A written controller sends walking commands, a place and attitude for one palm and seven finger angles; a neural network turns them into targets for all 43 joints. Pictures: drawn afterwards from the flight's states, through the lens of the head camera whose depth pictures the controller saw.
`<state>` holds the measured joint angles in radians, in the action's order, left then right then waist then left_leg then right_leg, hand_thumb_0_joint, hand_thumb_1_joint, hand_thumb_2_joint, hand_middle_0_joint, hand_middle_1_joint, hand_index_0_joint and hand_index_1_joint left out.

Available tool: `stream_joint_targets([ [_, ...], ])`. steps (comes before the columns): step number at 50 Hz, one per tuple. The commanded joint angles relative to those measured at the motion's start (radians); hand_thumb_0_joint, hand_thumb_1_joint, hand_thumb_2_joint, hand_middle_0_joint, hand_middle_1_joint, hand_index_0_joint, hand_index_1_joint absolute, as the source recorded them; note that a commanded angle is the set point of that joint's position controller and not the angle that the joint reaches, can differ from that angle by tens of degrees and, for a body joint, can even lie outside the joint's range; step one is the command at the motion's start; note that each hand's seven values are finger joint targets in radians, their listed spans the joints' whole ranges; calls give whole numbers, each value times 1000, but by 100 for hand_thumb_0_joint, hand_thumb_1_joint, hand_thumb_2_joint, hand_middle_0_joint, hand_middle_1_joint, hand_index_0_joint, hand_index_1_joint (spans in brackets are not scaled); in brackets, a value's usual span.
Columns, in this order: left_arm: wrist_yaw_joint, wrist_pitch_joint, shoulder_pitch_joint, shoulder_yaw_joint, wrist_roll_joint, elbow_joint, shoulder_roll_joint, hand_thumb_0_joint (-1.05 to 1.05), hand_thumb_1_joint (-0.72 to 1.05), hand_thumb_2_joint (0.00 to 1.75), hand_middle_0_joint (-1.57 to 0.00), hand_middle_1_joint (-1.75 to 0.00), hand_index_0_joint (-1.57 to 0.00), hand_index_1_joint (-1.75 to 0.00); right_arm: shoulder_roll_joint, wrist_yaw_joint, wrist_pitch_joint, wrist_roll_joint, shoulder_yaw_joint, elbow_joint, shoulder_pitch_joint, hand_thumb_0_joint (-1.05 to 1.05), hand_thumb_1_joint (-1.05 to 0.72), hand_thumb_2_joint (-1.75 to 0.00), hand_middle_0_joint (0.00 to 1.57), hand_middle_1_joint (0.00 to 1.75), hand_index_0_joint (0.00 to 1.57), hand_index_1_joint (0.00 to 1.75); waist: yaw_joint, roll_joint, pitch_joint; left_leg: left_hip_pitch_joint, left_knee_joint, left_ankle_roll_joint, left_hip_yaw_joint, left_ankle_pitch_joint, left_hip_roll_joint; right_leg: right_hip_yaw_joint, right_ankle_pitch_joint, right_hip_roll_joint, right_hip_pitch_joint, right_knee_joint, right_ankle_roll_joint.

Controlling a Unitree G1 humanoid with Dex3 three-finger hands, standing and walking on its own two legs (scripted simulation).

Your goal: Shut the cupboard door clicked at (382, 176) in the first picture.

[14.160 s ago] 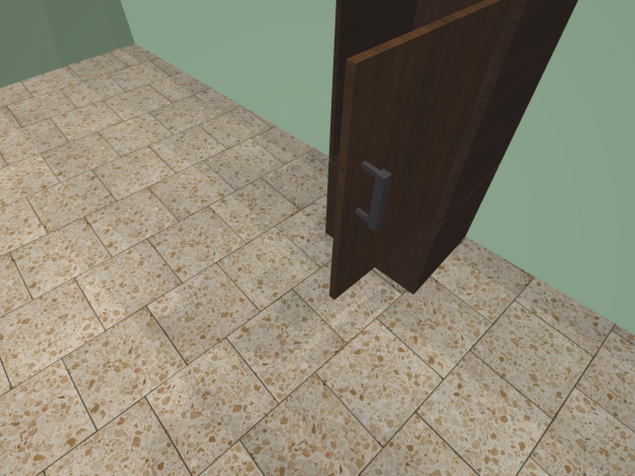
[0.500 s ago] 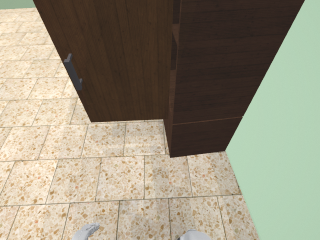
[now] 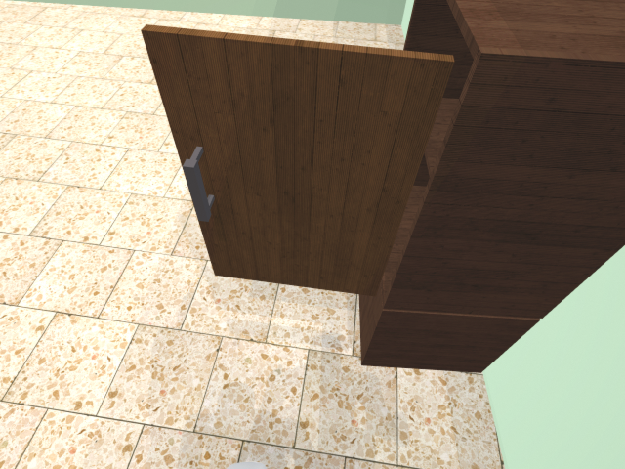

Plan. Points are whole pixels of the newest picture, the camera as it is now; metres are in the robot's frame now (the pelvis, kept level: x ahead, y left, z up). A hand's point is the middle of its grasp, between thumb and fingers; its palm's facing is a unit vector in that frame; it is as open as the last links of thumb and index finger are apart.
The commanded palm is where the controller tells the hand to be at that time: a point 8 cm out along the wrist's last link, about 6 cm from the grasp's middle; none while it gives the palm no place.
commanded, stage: come to a stop and stand still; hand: left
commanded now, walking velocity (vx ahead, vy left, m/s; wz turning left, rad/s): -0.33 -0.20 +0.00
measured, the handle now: (201, 185) +0.54 +0.26 +0.00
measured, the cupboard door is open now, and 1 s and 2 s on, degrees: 85 85 85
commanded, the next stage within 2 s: look again from close up in 1.00 s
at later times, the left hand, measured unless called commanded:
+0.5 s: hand out of the picture +0.10 +0.19 -0.17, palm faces -0.04 -0.96 -0.29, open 7.4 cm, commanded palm none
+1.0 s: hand out of the picture +0.00 +0.11 -0.17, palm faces -0.01 -0.98 -0.18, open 7.3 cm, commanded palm none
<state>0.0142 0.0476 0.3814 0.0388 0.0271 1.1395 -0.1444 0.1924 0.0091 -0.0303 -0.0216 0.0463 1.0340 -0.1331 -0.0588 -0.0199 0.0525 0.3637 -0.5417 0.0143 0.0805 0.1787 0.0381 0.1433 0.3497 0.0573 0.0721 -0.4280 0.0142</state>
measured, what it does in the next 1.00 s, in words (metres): steps on the spot: left foot, then right foot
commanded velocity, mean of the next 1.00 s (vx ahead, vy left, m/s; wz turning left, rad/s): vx -0.06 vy -0.05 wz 0.00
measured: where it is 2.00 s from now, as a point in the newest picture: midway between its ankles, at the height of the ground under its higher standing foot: outside the picture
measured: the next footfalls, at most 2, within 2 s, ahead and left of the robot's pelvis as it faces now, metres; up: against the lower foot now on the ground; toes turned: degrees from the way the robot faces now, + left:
left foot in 0.02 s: +0.10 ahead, +0.12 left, +0.00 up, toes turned +5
right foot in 0.50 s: +0.01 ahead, -0.16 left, +0.00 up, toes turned -6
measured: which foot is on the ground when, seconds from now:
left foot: up 0.00-0.00, down 0.02-0.50, up 0.52-0.70, down 0.72-1.00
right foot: down 0.00-0.02, up 0.04-0.48, down 0.50-1.00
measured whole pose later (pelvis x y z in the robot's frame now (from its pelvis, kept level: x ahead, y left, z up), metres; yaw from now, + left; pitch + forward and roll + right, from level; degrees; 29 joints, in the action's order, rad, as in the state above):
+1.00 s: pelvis -0.01 -0.06 +0.01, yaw -3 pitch -1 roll +0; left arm 0.03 -0.01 0.26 0.01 0.01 1.13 -0.16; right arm 0.13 -0.04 0.01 -0.01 0.01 1.16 -0.26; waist -0.01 -0.01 0.05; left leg 0.16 -0.41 0.02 0.05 0.23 0.03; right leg 0.07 0.25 -0.01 0.14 -0.41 -0.03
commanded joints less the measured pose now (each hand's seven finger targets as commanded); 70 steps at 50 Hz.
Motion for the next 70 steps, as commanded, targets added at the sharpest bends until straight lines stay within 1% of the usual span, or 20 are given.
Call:
stream_joint_targets([
  [1, 19, 4, 49, -13, -29, -49, -45, 0, 90, 90, -20, -30, -20, -30, 161, -32, -25, -4, 17, 21, -262, 0, -90, -90, 20, 30, 20, 30, 102, 229, -219, -484, 105, -160, -293, -879, 319, -33, 174, 7, 280, -355, -5],
  [3, 32, -22, 48, -19, -23, -40, -47, 0, 90, 90, -20, -30, -20, -30, 137, -56, -9, 3, -3, 10, -162, 0, -90, -90, 20, 30, 20, 30, 68, 137, -139, -342, 136, -199, -185, -951, 328, -123, 274, 31, 229, -411, 3],
  [7, 26, -78, -3, 6, -16, -53, -103, 0, 90, 90, -20, -30, -20, -30, 145, -80, 28, 7, 7, -5, -87, 0, -90, -90, 20, 30, 20, 30, 72, 139, -41, -241, 156, -209, -194, -870, 333, -148, 208, 31, 275, -478, 15],
  [14, 9, -115, -57, 48, -5, -154, -99, 0, 90, 90, -20, -30, -20, -30, 158, -76, 40, -3, 43, -52, -32, 0, -90, -90, 20, 30, 20, 30, 50, 143, -113, -189, 194, -201, -144, -473, 325, -171, 113, -7, 376, -666, 26],
  [22, 2, -87, -89, 32, -4, -193, -105, 0, 90, 90, -20, -30, -20, -30, 169, -45, 50, -5, 49, -49, -51, 0, -90, -90, 20, 30, 20, 30, 45, 184, -96, -81, 150, -133, -156, -146, 241, -72, -32, -37, 112, -135, 1],
  [23, 4, -80, -44, 36, -4, -183, -130, 0, 90, 90, -20, -30, -20, -30, 167, -39, 51, 0, 49, -54, -50, 0, -90, -90, 20, 30, 20, 30, 21, 126, -119, -46, 93, -91, -120, -82, 194, -91, -131, -19, 29, -3, 1],
  [25, 13, -60, -99, 45, 9, -199, -264, 0, 90, 90, -20, -30, -20, -30, 55, -26, 62, 12, 26, -89, -44, 0, -90, -90, 20, 30, 20, 30, 39, -282, -62, 78, -154, 17, 6, 342, -5, -403, -274, 281, 97, 173, -115],
  [26, 13, -58, -129, 30, 6, -212, -262, 0, 90, 90, -20, -30, -20, -30, 79, -24, 75, 8, 26, -94, -20, 0, -90, -90, 20, 30, 20, 30, 25, -219, -55, 35, -267, 10, -63, 393, 2, -382, -246, 315, 201, 180, -176],
  [27, 16, -53, -178, 23, 7, -212, -228, 0, 90, 90, -20, -30, -20, -30, 54, -20, 77, 6, 27, -87, -28, 0, -90, -90, 20, 30, 20, 30, 54, -135, -44, -4, -276, 9, -67, 344, 4, -306, -239, 266, 231, 169, -184],
  [30, 17, -44, -220, 14, -4, -199, -195, 0, 90, 90, -20, -30, -20, -30, 58, -24, 74, 5, 21, -25, -108, 0, -90, -90, 20, 30, 20, 30, 79, -211, -28, -10, -282, 19, -49, 251, 1, -230, -417, 186, 164, 104, -168],
  [34, 19, -37, -184, 7, -15, -157, -180, 0, 90, 90, -20, -30, -20, -30, 30, -28, 52, 10, 4, 19, -149, 0, -90, -90, 20, 30, 20, 30, 79, -99, -18, -171, 59, 22, -37, 81, -10, -219, -368, 149, 168, 41, -121],
  [36, 14, -35, -140, -4, -29, -137, -129, 0, 90, 90, -20, -30, -20, -30, 65, -37, 25, 4, -2, 41, -172, 0, -90, -90, 20, 30, 20, 30, 58, 61, -61, -244, 158, -22, -159, -217, 95, -178, -316, 66, 167, -15, -50],
  [40, 17, -45, -137, -6, -24, -97, -118, 0, 90, 90, -20, -30, -20, -30, 53, -49, 23, 6, -12, 64, -132, 0, -90, -90, 20, 30, 20, 30, 41, 151, -30, -155, 186, -29, -147, -136, 93, -169, -246, 47, 65, 40, -38],
  [47, 14, -34, -108, -17, -22, -55, -101, 0, 90, 90, -20, -30, -20, -30, 25, -51, 29, 10, -16, 92, -187, 0, -90, -90, 20, 30, 20, 30, 58, -27, -5, -205, 204, -13, -99, -28, 65, -185, -185, 60, 90, 135, -46],
  [54, 18, -27, -58, -24, -22, -25, -87, 0, 90, 90, -20, -30, -20, -30, 23, -52, 24, 9, -25, 105, -188, 0, -90, -90, 20, 30, 20, 30, 59, 13, 22, -225, 208, -12, -94, -59, 64, -196, -220, 62, 111, 138, -50],
  [55, 62, 5, 39, -27, 0, 0, -116, 0, 90, 90, -20, -30, -20, -30, 60, -35, -1, 18, -26, 31, -89, 0, -90, -90, 20, 30, 20, 30, 17, 29, 32, -130, -29, 4, -50, -89, 59, -256, -733, 124, 111, 84, -9],
  [56, 57, 14, 11, -17, -8, -46, -164, 0, 90, 90, -20, -30, -20, -30, -2, -31, 9, 16, -31, -5, -155, 0, -90, -90, 20, 30, 20, 30, 79, 0, -47, -112, -18, -10, -70, 137, 23, -286, -704, 169, 56, 65, -54],
  [59, 39, 17, -42, -22, -12, -70, -127, 0, 90, 90, -20, -30, -20, -30, 17, -30, 6, 8, -33, 5, -216, 0, -90, -90, 20, 30, 20, 30, 95, 4, -84, -181, 54, -16, -81, 25, 29, -225, -367, 108, 112, 46, -93],
  [62, 34, 1, -37, -27, -13, -78, -99, 0, 90, 90, -20, -30, -20, -30, 35, -35, -9, 7, -38, -1, -212, 0, -90, -90, 20, 30, 20, 30, 73, 94, -46, -155, 97, -36, -112, -126, 64, -176, -276, 48, 110, 2, -71],
  [70, 24, -23, -45, -31, -15, -93, -113, 0, 90, 90, -20, -30, -20, -30, 75, -36, -3, 6, -43, -12, -186, 0, -90, -90, 20, 30, 20, 30, 56, 18, 67, -82, 185, -52, -142, 39, 57, -177, -88, 31, 154, 22, -52],
])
